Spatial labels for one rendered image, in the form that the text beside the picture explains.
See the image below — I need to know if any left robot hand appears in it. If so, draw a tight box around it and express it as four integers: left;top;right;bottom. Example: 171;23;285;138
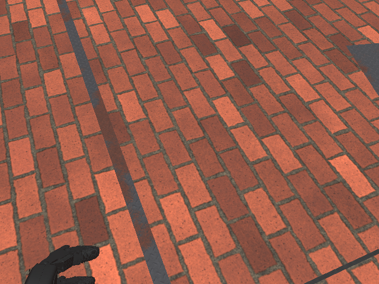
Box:
25;245;99;284

